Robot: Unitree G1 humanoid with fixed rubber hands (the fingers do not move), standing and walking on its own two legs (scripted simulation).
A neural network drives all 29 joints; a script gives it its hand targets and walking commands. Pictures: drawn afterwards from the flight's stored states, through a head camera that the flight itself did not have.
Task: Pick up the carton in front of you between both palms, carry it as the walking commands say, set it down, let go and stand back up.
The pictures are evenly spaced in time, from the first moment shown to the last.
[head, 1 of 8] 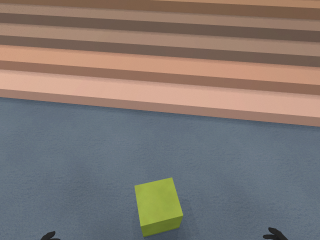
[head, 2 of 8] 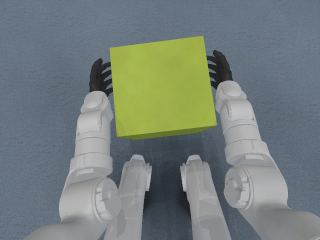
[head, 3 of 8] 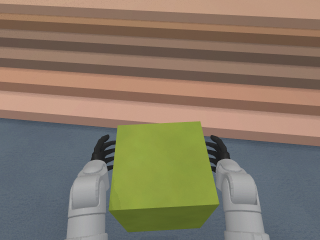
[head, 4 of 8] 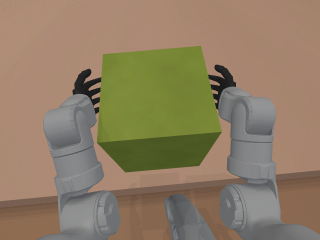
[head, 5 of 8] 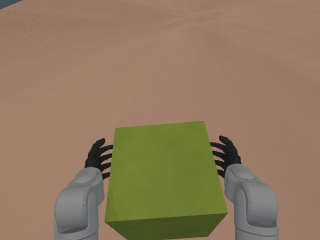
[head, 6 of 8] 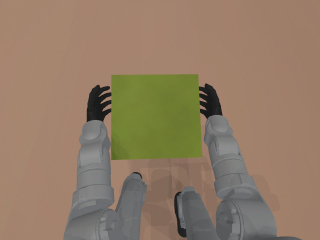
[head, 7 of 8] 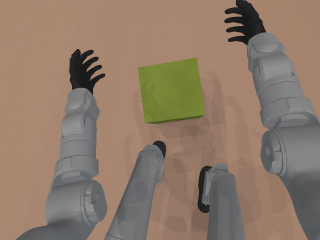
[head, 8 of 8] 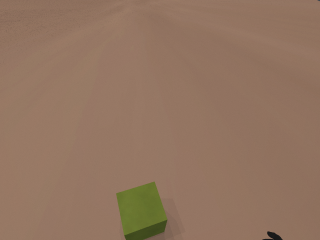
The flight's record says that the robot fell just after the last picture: no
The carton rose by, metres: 1.40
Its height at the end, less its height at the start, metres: +0.65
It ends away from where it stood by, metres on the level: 4.38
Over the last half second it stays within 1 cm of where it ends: yes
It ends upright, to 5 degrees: yes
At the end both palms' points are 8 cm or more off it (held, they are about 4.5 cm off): yes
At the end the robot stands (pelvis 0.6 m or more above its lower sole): yes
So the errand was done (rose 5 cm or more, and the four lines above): yes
